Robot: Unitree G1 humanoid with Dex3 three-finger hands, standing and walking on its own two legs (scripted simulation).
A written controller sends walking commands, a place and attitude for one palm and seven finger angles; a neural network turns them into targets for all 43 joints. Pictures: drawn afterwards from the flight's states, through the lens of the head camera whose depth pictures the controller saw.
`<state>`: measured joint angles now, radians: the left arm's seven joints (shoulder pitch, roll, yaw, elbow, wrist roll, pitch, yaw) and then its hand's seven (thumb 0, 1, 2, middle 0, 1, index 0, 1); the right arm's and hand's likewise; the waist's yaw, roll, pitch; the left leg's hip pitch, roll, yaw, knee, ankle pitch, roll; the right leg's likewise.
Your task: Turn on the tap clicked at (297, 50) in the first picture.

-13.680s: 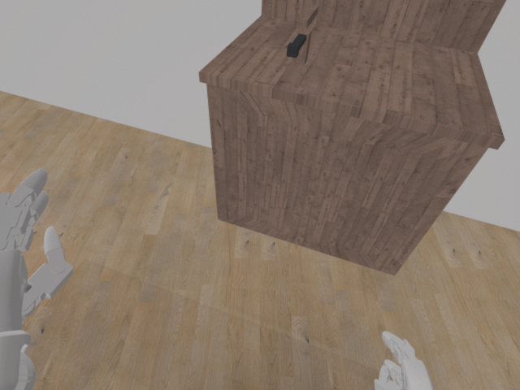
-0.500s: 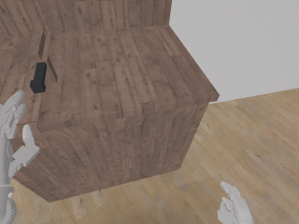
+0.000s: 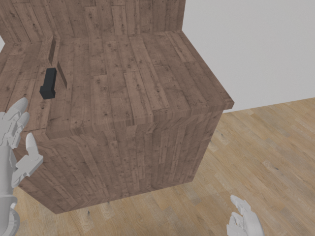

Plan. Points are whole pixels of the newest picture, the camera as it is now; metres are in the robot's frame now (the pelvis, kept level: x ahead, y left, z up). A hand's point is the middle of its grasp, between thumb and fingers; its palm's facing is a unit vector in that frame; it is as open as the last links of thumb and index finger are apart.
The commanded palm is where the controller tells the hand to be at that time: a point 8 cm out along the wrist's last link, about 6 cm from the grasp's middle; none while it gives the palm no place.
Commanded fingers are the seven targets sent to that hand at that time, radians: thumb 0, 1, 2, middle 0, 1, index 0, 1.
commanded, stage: look again from close up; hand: left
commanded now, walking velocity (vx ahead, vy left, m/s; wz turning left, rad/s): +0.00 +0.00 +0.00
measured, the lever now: (47, 92) +0.43 +0.35 +0.12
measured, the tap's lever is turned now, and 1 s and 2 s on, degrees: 0 0 0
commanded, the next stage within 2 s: shuffle to correct the standing spot in 0.02 s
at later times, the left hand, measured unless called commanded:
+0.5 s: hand (43, 146) +0.24 +0.25 +0.15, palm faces +0.42 -0.83 -0.35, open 7.4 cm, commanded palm +0.19 +0.28 +0.17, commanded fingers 0.00 0.90 0.90 -0.20 -0.30 -0.20 -0.30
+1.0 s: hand (46, 115) +0.31 +0.28 +0.16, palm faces +0.40 -0.83 -0.38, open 7.4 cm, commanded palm +0.25 +0.31 +0.17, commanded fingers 0.00 0.90 0.90 -0.20 -0.30 -0.20 -0.30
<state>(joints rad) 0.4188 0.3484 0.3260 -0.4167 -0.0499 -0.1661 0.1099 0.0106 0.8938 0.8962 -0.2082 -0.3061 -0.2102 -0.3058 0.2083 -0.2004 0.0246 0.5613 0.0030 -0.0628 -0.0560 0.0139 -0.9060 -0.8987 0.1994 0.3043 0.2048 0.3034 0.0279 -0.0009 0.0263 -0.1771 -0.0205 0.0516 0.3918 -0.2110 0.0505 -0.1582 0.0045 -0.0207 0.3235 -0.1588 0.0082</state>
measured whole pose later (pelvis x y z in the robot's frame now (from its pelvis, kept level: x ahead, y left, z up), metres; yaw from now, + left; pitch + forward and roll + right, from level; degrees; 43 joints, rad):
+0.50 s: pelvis +0.03 +0.00 -0.02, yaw +0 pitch -1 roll -1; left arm 0.42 0.35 0.35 -0.43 -0.04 -0.19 0.13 0.01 0.89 0.90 -0.21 -0.31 -0.21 -0.31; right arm 0.24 -0.21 0.01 0.60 0.01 -0.07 -0.05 0.01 -0.91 -0.90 0.20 0.30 0.20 0.30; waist 0.02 0.01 0.00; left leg -0.23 -0.03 0.06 0.61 -0.37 0.06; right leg -0.23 -0.01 -0.01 0.58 -0.34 0.01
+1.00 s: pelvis +0.08 +0.04 -0.03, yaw -2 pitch -3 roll +1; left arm 0.37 0.39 0.41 -0.49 -0.04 -0.21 0.13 0.01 0.89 0.90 -0.21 -0.31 -0.21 -0.31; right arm 0.17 -0.15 -0.01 0.61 0.02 -0.09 -0.03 0.01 -0.91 -0.90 0.20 0.30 0.20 0.30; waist 0.01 -0.06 0.11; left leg -0.33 0.00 0.08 0.66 -0.28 0.02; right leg -0.39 -0.02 0.02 1.11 -0.50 0.01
